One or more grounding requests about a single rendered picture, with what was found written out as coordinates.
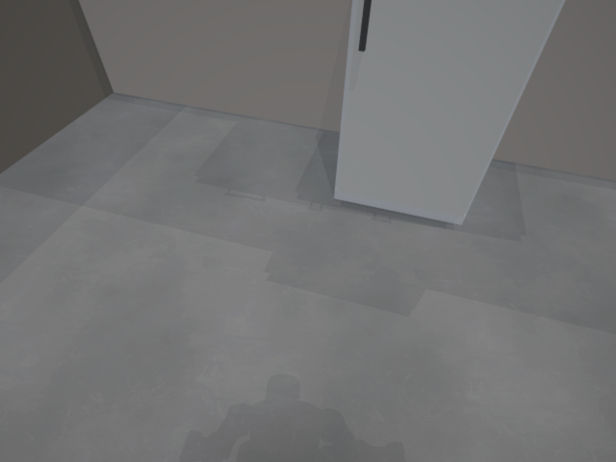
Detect fridge door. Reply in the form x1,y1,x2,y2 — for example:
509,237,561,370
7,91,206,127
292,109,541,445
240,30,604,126
338,0,562,217

